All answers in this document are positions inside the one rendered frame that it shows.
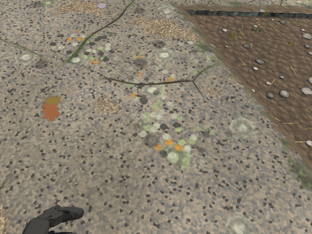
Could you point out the left robot hand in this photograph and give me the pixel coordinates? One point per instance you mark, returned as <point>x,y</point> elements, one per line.
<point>51,218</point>

